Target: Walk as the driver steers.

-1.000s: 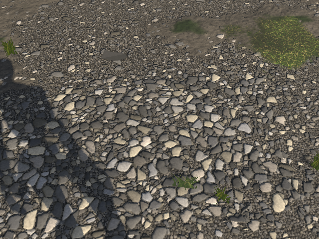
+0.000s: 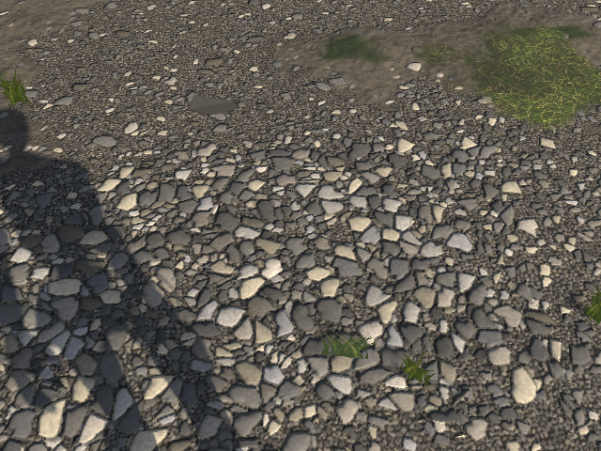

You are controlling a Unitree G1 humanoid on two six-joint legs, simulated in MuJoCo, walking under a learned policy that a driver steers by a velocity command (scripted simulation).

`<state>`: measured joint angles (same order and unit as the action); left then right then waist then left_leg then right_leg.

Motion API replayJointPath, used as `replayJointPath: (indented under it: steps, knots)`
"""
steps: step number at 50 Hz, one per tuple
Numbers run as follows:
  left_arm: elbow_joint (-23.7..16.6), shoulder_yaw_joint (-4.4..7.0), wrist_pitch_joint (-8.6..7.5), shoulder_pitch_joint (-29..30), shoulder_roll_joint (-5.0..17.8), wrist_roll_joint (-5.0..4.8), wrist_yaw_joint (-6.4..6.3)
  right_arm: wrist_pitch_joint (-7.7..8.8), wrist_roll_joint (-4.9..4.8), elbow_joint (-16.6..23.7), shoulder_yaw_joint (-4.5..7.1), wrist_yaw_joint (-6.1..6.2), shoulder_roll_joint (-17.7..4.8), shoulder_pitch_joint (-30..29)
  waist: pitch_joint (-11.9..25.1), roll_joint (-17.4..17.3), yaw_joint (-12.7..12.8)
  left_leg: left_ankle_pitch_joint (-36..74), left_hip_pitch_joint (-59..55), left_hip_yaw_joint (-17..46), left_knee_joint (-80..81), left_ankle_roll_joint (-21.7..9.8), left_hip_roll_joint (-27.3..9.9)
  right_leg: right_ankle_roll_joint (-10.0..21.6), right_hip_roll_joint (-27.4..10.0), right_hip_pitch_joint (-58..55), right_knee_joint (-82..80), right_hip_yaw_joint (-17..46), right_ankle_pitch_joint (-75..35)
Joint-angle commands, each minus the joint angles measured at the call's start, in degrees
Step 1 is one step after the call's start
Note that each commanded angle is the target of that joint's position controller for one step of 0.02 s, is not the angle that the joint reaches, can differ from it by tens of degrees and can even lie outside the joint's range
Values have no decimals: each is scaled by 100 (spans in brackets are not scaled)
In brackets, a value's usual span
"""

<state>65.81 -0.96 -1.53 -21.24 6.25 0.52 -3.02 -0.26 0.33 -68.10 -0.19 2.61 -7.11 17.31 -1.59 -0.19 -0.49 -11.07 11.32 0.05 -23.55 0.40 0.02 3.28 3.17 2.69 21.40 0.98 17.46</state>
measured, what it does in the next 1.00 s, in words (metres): walks ahead: left foot, then right foot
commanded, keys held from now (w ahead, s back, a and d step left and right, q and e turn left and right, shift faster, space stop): no key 0.04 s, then w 0.56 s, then no key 0.40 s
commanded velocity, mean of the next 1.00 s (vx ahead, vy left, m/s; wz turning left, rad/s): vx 0.26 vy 0.00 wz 0.00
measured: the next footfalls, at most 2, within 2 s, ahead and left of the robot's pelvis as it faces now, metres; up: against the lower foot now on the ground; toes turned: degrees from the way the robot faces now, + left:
left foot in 0.38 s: +0.17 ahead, +0.14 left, +0.00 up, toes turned +4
right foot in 0.84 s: +0.47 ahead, +0.00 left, +0.00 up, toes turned -3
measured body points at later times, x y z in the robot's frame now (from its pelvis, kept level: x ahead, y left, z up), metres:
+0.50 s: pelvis +0.13 +0.06 -0.01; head +0.14 +0.08 +0.44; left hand +0.07 +0.29 -0.17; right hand +0.16 -0.19 -0.15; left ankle +0.13 +0.13 -0.74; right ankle +0.01 -0.06 -0.66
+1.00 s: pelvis +0.34 +0.05 -0.01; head +0.38 +0.04 +0.44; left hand +0.39 +0.28 -0.16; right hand +0.32 -0.16 -0.17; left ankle +0.24 +0.16 -0.68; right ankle +0.43 +0.00 -0.74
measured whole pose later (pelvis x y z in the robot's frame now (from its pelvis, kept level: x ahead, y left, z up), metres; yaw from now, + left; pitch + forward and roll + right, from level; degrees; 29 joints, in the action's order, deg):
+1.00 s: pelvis +0.34 +0.05 -0.01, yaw +1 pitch -1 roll +0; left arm 59.4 1.4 -3.7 -11.8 8.7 0.4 -1.2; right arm 1.9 1.5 -61.9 1.0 1.5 -8.0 18.8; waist -5.6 -1.3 -0.6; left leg -27.3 17.1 0.0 -59.6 -1.8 0.6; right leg 6.8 3.6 18.7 25.8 -7.2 6.5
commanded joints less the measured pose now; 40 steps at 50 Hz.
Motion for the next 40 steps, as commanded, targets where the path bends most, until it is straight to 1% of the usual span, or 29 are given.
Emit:
replayJointPath:
  steps: [1,2,3,4,5,6,7,8,9,11,13,16,17,18,19,20,21,22,23,24,26,28,30,31,33,35,36,38,40]
  knots:
    - [4,52,-14,-586,386,-1,-11,10,-1,4,43,11,-361,453,-389,66,-1,903,-259,432,186,-189,-500,56,-785,667,-427,541,-1545]
    - [2,52,-15,-591,385,-1,-11,10,-2,4,42,12,-360,456,-390,67,-1,906,-258,430,183,-187,-500,57,-786,663,-427,541,-1559]
    - [12,46,-15,-643,366,8,-9,6,5,-5,30,9,-324,471,-288,79,21,582,-286,399,195,-193,-450,81,-754,620,-524,554,-1080]
    - [15,72,-5,-679,424,19,-5,-2,20,20,38,3,-337,412,-356,132,57,150,-182,322,98,-206,-344,139,-718,657,-637,618,-368]
    - [14,138,19,-745,577,18,0,-10,39,85,59,-13,-370,324,-457,296,110,-453,49,147,-196,-236,-152,268,-739,695,-770,791,601]
    - [11,211,50,-849,740,12,9,-13,73,180,82,-45,-382,191,-631,569,202,-1086,512,-86,-647,-259,67,472,-902,674,-962,1153,1648]
    - [12,268,73,-996,847,10,22,-6,128,314,94,-86,-386,-4,-940,742,309,-1421,1125,-296,-1073,-277,184,702,-1241,648,-1229,1607,2436]
    - [22,305,75,-1118,884,15,35,26,185,470,86,-125,-330,-204,-1242,819,399,-1484,1588,-435,-1431,-304,103,920,-1598,649,-1418,1993,2782]
    - [38,321,48,-1227,851,41,45,79,201,627,90,-159,-316,-416,-1439,818,471,-1456,1951,-408,-1824,-335,-78,1103,-1857,625,-1538,2270,2675]
    - [55,356,-55,-1354,876,125,58,209,183,883,146,-218,-419,-660,-1483,638,471,-1551,2724,-249,-2362,-388,-304,1289,-2057,73,-1521,2369,1773]
    - [7,382,-161,-1280,918,123,71,339,129,1073,203,-283,-505,-779,-1283,504,386,-1407,2833,-221,-2187,-411,-372,1236,-1985,-330,-1369,2044,761]
    - [-104,408,-264,-1016,1008,95,87,397,43,1253,285,-366,-548,-728,-959,627,155,-973,1869,-411,-1553,-453,-180,1019,-1768,-22,-1083,1449,-335]
    - [-156,412,-282,-820,1037,58,100,399,13,1195,301,-375,-491,-408,-864,619,-67,-632,1093,-552,-1172,-483,-45,891,-1638,412,-868,1169,-646]
    - [-217,405,-305,-599,1054,13,121,404,-13,984,344,-364,-458,230,-678,484,-407,-233,-95,-729,-721,-509,216,720,-1403,1004,-376,827,-1245]
    - [-234,371,-354,-619,996,27,161,422,-17,700,462,-317,-650,994,-284,121,-687,-221,-1302,-680,-514,-541,340,558,-1071,1482,586,450,-1881]
    - [-407,281,-393,-515,743,-6,219,465,87,572,614,-236,-1166,1920,237,-867,-1087,-1572,-2284,1119,393,-854,-950,242,-466,2324,2468,-216,-1293]
    - [-580,245,-402,-738,472,23,258,407,110,431,681,-255,-1572,2373,525,-1834,-908,-2407,-2572,3661,1441,-1360,-2187,133,174,3336,4187,-384,1248]
    - [-633,308,-354,-455,693,165,298,334,86,544,583,-250,-1244,1658,-66,-858,-487,-3014,-1771,3676,1519,-1344,-2137,272,-320,3575,4902,121,949]
    - [-711,299,-364,-190,627,159,361,351,78,797,518,-272,-1059,941,-522,-289,-266,-2625,-1097,3052,1524,-1271,-2018,325,-578,3618,4956,148,299]
    - [-722,294,-388,-115,545,121,395,403,73,919,471,-293,-972,562,-622,-38,-85,-1762,-693,2417,1612,-1188,-1772,316,-744,3405,4731,155,-137]
    - [-694,331,-308,-233,543,159,427,513,61,893,350,-273,-711,495,-504,-145,154,-515,-471,1500,1649,-1031,-1354,204,-857,3042,4399,38,-389]
    - [-745,375,-212,-150,598,151,453,594,48,753,300,-237,-678,842,-446,-250,199,536,-636,1033,1608,-1018,-1218,120,-810,3134,4246,-142,-512]
    - [-896,398,-146,291,615,141,473,622,42,659,275,-217,-731,1124,-513,-299,163,1228,-808,738,1611,-1032,-1158,48,-808,3513,4027,-289,-707]
    - [-977,398,-131,542,608,140,470,628,47,635,244,-207,-707,1210,-603,-279,140,2020,-831,580,1549,-1033,-1143,-2,-778,3642,3840,-380,-795]
    - [-1162,360,-134,1062,519,110,445,630,59,614,174,-193,-628,1275,-681,-304,98,3642,-713,145,1319,-953,-993,-81,-625,3492,3124,-597,-990]
    - [-1284,287,-155,1474,372,57,420,621,52,580,113,-162,-561,1314,-652,-443,22,4379,-512,-189,1098,-791,-795,-82,-393,2921,2173,-831,-1305]
    - [-1293,266,-158,1574,360,36,403,616,50,541,101,-141,-577,1401,-584,-541,-34,4567,-535,-237,971,-744,-758,-62,-271,2652,1850,-917,-1452]
    - [-1226,270,-171,1436,469,19,350,609,58,488,105,-103,-656,1446,-392,-693,4,4908,-685,-197,616,-713,-828,47,-119,2156,1533,-903,-1599]
    - [-985,343,-215,787,686,33,275,619,61,523,124,-57,-740,1235,-105,-738,285,5435,-918,-74,-51,-683,-935,241,25,1544,1301,-763,-1455]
